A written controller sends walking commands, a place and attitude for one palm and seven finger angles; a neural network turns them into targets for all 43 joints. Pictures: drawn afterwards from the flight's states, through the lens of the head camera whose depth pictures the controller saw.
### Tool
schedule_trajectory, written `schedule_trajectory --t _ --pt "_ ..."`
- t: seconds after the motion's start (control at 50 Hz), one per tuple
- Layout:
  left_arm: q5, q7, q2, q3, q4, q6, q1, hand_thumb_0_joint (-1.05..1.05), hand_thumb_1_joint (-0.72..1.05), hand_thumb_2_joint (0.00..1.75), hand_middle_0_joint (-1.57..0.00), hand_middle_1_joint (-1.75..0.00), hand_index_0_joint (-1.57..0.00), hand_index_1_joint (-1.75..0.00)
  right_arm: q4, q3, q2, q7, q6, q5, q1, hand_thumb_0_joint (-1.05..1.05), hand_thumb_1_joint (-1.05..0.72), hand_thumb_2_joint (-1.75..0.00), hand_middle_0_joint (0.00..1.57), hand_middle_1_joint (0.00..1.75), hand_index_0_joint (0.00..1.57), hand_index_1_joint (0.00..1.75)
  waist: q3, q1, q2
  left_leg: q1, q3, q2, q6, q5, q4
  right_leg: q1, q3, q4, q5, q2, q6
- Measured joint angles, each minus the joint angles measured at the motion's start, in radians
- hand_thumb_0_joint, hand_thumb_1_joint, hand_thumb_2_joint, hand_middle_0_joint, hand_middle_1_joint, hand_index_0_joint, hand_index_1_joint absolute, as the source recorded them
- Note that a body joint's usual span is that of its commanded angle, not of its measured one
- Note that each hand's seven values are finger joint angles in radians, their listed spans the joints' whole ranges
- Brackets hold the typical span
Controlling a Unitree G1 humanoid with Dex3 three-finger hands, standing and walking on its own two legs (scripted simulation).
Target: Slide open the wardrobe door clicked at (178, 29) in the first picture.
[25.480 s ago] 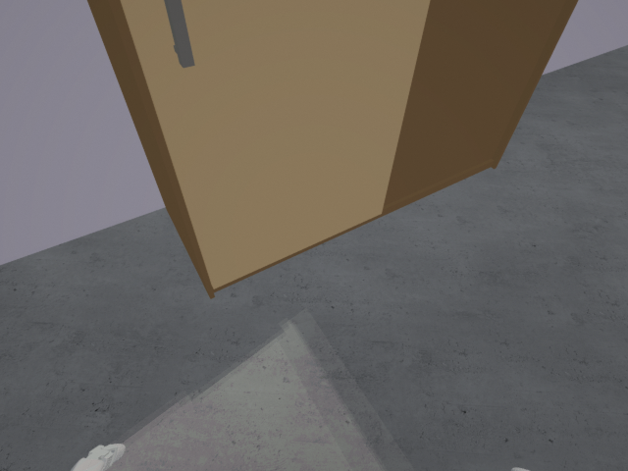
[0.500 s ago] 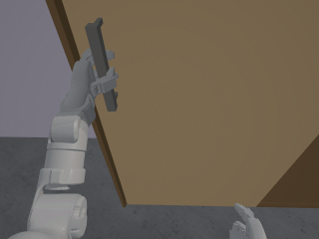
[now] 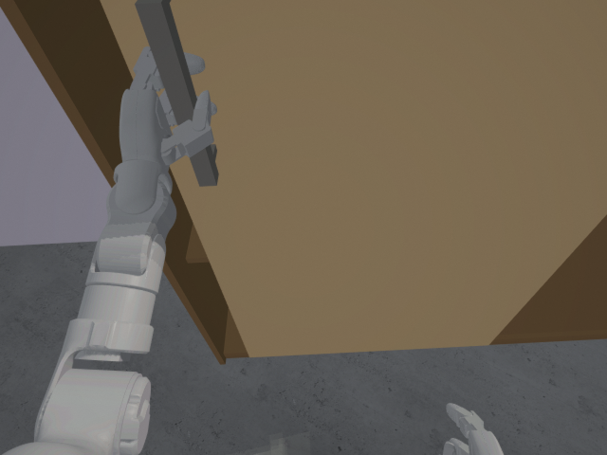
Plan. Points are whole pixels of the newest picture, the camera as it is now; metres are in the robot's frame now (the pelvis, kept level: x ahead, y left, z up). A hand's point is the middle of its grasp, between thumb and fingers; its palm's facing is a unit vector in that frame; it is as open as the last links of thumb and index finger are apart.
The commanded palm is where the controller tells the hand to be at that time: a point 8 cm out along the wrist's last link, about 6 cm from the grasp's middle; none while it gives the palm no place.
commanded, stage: step sideways, sliding the door along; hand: left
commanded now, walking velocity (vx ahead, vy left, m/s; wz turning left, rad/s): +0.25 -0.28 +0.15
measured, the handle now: (189, 96) +0.46 +0.17 +0.24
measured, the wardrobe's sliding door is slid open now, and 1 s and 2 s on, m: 0.09 0.24 0.56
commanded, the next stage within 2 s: none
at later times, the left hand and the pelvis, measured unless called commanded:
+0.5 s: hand (250, 121) +0.43 +0.09 +0.23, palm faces +0.22 -0.97 -0.06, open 6.1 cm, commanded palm +0.41 +0.11 +0.23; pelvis +0.03 -0.09 -0.01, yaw +6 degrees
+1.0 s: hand (345, 114) +0.44 -0.02 +0.23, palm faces +0.37 -0.93 -0.07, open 6.3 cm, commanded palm +0.42 -0.04 +0.23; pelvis +0.08 -0.25 -0.01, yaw +12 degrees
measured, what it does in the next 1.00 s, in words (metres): steps to the right: left foot, then right foot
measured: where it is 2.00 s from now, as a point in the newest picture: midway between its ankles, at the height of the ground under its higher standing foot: outside the picture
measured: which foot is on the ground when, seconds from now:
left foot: down 0.00-0.04, up 0.06-0.40, down 0.42-0.70, up 0.72-0.78, down 0.80-1.00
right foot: down 0.00-0.42, up 0.44-0.66, down 0.68-0.80, up 0.82-1.00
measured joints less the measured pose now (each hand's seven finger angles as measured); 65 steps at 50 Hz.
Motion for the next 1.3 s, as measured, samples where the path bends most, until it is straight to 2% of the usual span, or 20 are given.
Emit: schedule_trajectory --t 0.06,0.12,0.18,0.38,0.4,0.44,0.48,0.52,0.66,0.7,0.76,0.8,0.92,1.02,1.06,1.1,1.14,1.2,1.24,1.3 --pt "0.007 0.001 -0.001 0.013 0.001 -0.01 -0.016 -0.09 0.66 0.84 -0.44 -1.4 -0.24 -1.36 0.013 -0.002 -0.012 0.006 0.016 0.015 0.013 0.01 -0.9 -0.9 0.2 0.3 0.2 0.3 0.032 -0.002 0.028 -0.032 -0.016 0.031 -0.005 -0.038 0.113 0.039 -0.058 -0.097 0.208 0.002 -0.03" --pt "0.023 -0.009 -0.027 0.01 0.002 -0.015 -0.035 -0.08 0.67 0.85 -0.45 -1.4 -0.24 -1.36 0.052 -0.018 -0.016 0.002 0.02 0.018 0.012 0.01 -0.9 -0.9 0.2 0.3 0.2 0.3 0.051 -0.024 0.012 -0.146 -0.003 0.014 0.015 -0.168 0.403 0.065 -0.12 -0.086 0.16 -0.015 -0.074" --pt "0.034 -0.013 -0.048 -0.001 -0.022 -0.031 -0.033 -0.08 0.67 0.85 -0.45 -1.4 -0.24 -1.36 0.066 -0.029 -0.029 0.0 0.012 0.009 0.002 0.01 -0.9 -0.9 0.2 0.3 0.2 0.3 0.077 -0.01 -0.013 -0.205 0.046 0.011 0.011 -0.165 0.525 0.098 -0.14 -0.125 0.156 -0.03 -0.087" --pt "0.041 -0.012 -0.057 -0.04 -0.13 -0.086 -0.023 -0.08 0.66 0.85 -0.45 -1.4 -0.28 -1.37 -0.022 -0.045 -0.038 -0.003 -0.004 0.001 -0.115 0.01 -0.9 -0.9 0.2 0.3 0.2 0.3 0.131 0.032 -0.079 -0.127 0.199 0.025 0.003 -0.033 0.135 0.109 -0.159 -0.14 0.143 -0.03 -0.112" --pt "0.037 -0.01 -0.054 -0.042 -0.139 -0.087 -0.021 -0.08 0.66 0.85 -0.45 -1.4 -0.28 -1.37 -0.034 -0.044 -0.037 -0.002 -0.005 0.003 -0.128 0.01 -0.9 -0.9 0.2 0.3 0.2 0.3 0.127 0.036 -0.08 -0.095 0.21 0.029 0.014 0.04 0.064 0.091 -0.156 -0.104 0.132 -0.024 -0.108" --pt "0.023 -0.008 -0.046 -0.039 -0.148 -0.092 -0.025 -0.08 0.66 0.86 -0.45 -1.4 -0.28 -1.37 -0.061 -0.05 -0.032 0.004 -0.009 0.006 -0.156 0.01 -0.9 -0.9 0.2 0.3 0.2 0.3 0.121 0.038 -0.059 -0.062 0.186 0.059 0.039 0.12 0.013 0.01 -0.126 0.072 0.09 0.005 -0.035" --pt "0.019 -0.019 -0.042 -0.026 -0.139 -0.102 -0.042 -0.09 0.67 0.86 -0.45 -1.4 -0.27 -1.37 -0.073 -0.056 -0.009 0.021 -0.004 0.012 -0.189 0.01 -0.9 -0.9 0.2 0.3 0.2 0.3 0.157 0.044 -0.06 -0.054 0.18 0.08 0.01 0.066 0.051 -0.067 -0.028 0.283 0.009 0.02 0.0" --pt "0.02 -0.028 -0.04 -0.012 -0.144 -0.096 -0.046 -0.08 0.68 0.86 -0.45 -1.4 -0.27 -1.37 -0.079 -0.047 0.005 0.039 -0.001 0.014 -0.208 0.01 -0.9 -0.9 0.2 0.3 0.2 0.3 0.177 0.051 -0.038 -0.044 0.163 0.115 -0.019 0.057 0.049 -0.113 0.021 0.341 -0.015 0.005 0.014" --pt "0.026 -0.02 -0.027 -0.005 -0.114 -0.043 -0.087 -0.08 0.7 0.85 -0.45 -1.4 -0.24 -1.37 -0.096 -0.017 0.058 0.07 -0.009 0.041 -0.149 0.01 -0.9 -0.9 0.2 0.3 0.2 0.3 0.173 0.105 0.018 -0.057 0.061 0.248 -0.114 0.053 0.081 -0.009 0.027 -0.015 0.147 -0.098 0.043" --pt "0.041 -0.008 -0.008 -0.001 -0.106 -0.015 -0.104 -0.08 0.69 0.84 -0.45 -1.4 -0.25 -1.35 -0.085 -0.002 0.065 0.072 -0.011 0.052 -0.132 0.01 -0.9 -0.9 0.21 0.3 0.2 0.3 0.153 0.102 0.001 -0.097 0.02 0.26 -0.093 0.02 0.146 0.018 0.0 -0.054 0.243 -0.106 0.067" --pt "0.059 0.027 -0.028 -0.008 -0.125 -0.001 -0.098 -0.09 0.68 0.84 -0.45 -1.4 -0.26 -1.31 -0.041 -0.016 0.026 0.058 -0.018 0.051 -0.13 0.01 -0.9 -0.9 0.21 0.3 0.2 0.3 0.148 0.054 0.016 -0.166 -0.019 0.19 -0.02 -0.13 0.288 0.015 -0.068 -0.001 0.172 -0.119 0.086" --pt "0.053 0.037 -0.046 -0.028 -0.16 0.014 -0.089 -0.08 0.68 0.84 -0.45 -1.4 -0.27 -1.31 -0.021 -0.036 -0.005 0.048 -0.02 0.048 -0.122 0.01 -0.9 -0.9 0.21 0.3 0.2 0.3 0.137 0.051 0.016 -0.143 0.033 0.139 -0.006 -0.034 0.233 -0.001 -0.083 0.02 0.154 -0.126 0.079" --pt "0.041 0.012 -0.052 -0.058 -0.223 -0.008 -0.081 -0.07 0.71 0.81 -0.45 -1.4 -0.26 -1.28 -0.048 -0.08 -0.003 0.091 -0.006 0.043 -0.113 0.01 -0.9 -0.9 0.2 0.3 0.2 0.3 0.195 0.11 -0.023 -0.067 0.051 0.182 -0.078 0.005 0.123 -0.128 0.015 0.339 -0.024 -0.053 0.048" --pt "0.029 0.014 -0.06 -0.056 -0.244 -0.025 -0.045 -0.08 0.7 0.81 -0.45 -1.4 -0.24 -1.27 -0.098 -0.078 -0.007 0.11 -0.016 0.051 -0.103 0.01 -0.9 -0.9 0.2 0.3 0.2 0.3 0.192 0.119 0.02 -0.049 0.016 0.233 -0.124 0.024 0.093 -0.016 0.009 0.063 0.137 -0.051 0.035" --pt "0.041 0.021 -0.061 -0.05 -0.257 -0.02 -0.029 -0.09 0.7 0.81 -0.45 -1.4 -0.23 -1.27 -0.094 -0.066 -0.007 0.103 -0.017 0.063 -0.123 0.01 -0.9 -0.9 0.2 0.3 0.2 0.3 0.18 0.097 0.028 -0.088 -0.017 0.23 -0.07 -0.031 0.172 0.019 -0.015 0.01 0.154 -0.052 0.041" --pt "0.05 0.031 -0.08 -0.053 -0.286 -0.025 0.004 -0.09 0.7 0.81 -0.45 -1.4 -0.21 -1.27 -0.074 -0.066 -0.014 0.086 -0.025 0.061 -0.157 0.01 -0.9 -0.9 0.2 0.3 0.2 0.3 0.176 0.063 0.039 -0.145 -0.044 0.163 -0.02 -0.185 0.332 0.009 -0.037 0.027 0.127 -0.059 0.029" --pt "0.045 0.032 -0.1 -0.073 -0.331 -0.025 0.039 -0.08 0.71 0.81 -0.45 -1.4 -0.2 -1.28 -0.064 -0.071 -0.014 0.074 -0.039 0.057 -0.179 0.01 -0.9 -0.9 0.2 0.3 0.2 0.3 0.169 0.05 0.024 -0.176 -0.002 0.088 -0.012 -0.263 0.44 -0.001 -0.035 0.008 0.137 -0.072 0.017" --pt "0.041 0.023 -0.122 -0.122 -0.372 -0.051 0.064 -0.07 0.73 0.8 -0.45 -1.4 -0.2 -1.3 -0.065 -0.069 -0.008 0.066 -0.036 0.046 -0.201 0.01 -0.9 -0.9 0.2 0.3 0.2 0.3 0.166 0.028 -0.008 -0.127 0.105 0.033 -0.014 -0.177 0.269 -0.014 -0.036 -0.023 0.184 -0.075 0.001" --pt "0.036 0.007 -0.118 -0.152 -0.376 -0.076 0.061 -0.06 0.72 0.8 -0.45 -1.4 -0.2 -1.32 -0.078 -0.065 -0.002 0.063 -0.017 0.034 -0.21 0.01 -0.9 -0.9 0.2 0.3 0.2 0.3 0.157 0.012 -0.012 -0.059 0.161 0.053 0.018 0.052 0.089 -0.052 -0.041 0.027 0.21 -0.05 0.009" --pt "0.042 -0.037 -0.105 -0.18 -0.347 -0.121 0.048 -0.08 0.7 0.8 -0.45 -1.4 -0.2 -1.34 -0.092 -0.071 0.034 0.08 0.015 0.021 -0.212 0.01 -0.9 -0.9 0.2 0.3 0.2 0.3 0.174 0.037 -0.043 -0.027 0.197 0.098 0.024 -0.005 0.084 -0.137 0.023 0.257 0.03 -0.007 0.039"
